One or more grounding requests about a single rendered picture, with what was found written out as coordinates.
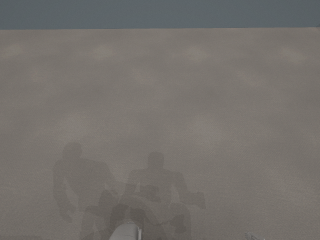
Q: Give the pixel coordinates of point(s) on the robot left thigh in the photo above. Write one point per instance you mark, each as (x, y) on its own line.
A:
(127, 231)

